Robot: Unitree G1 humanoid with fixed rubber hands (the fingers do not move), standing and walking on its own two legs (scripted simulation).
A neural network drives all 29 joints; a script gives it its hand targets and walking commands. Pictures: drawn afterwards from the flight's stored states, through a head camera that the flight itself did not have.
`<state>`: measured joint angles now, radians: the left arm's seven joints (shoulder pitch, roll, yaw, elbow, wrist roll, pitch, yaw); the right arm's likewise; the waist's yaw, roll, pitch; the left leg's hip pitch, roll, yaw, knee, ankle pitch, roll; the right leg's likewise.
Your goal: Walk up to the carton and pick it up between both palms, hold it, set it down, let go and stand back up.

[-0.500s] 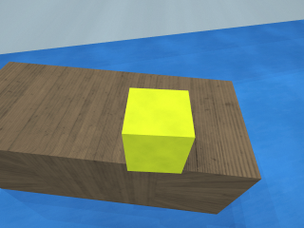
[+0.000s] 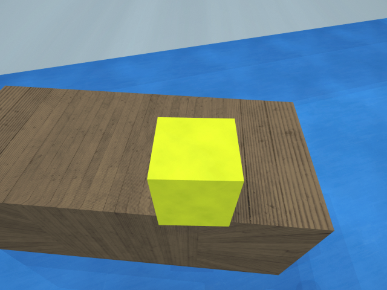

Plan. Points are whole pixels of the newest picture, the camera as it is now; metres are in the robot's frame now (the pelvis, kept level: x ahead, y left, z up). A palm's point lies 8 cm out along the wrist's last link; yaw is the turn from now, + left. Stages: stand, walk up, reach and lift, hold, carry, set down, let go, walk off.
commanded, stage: walk up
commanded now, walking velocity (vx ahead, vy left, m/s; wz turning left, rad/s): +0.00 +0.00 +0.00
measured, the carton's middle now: (194, 174) +0.43 -0.01 -0.08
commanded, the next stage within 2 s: none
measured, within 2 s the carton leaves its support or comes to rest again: neither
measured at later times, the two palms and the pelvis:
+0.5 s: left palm out of the picture +0.02 +0.21 -0.16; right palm out of the picture +0.03 -0.22 -0.16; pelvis +0.05 +0.00 -0.01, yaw +0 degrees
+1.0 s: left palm out of the picture +0.08 +0.18 -0.16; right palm out of the picture +0.12 -0.23 -0.16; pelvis +0.13 -0.01 -0.01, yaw +0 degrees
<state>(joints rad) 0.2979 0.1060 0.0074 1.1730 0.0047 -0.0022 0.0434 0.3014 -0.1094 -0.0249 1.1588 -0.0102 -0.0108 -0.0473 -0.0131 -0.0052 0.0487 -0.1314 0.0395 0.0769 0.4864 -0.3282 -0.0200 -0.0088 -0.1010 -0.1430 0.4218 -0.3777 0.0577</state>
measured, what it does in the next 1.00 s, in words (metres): walks ahead: right foot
